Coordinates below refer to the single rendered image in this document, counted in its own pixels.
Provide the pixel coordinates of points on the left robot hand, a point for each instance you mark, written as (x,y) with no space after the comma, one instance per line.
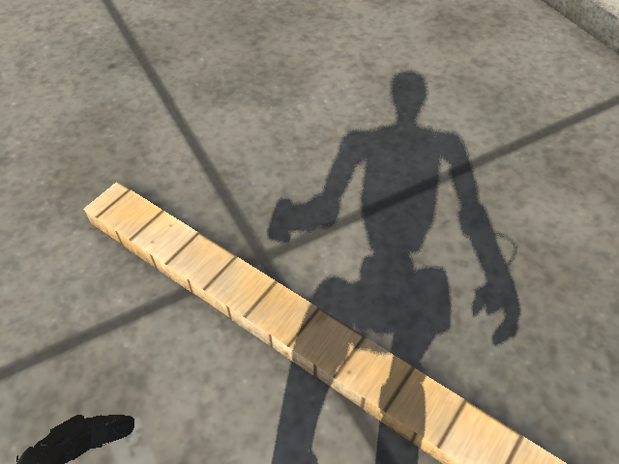
(68,440)

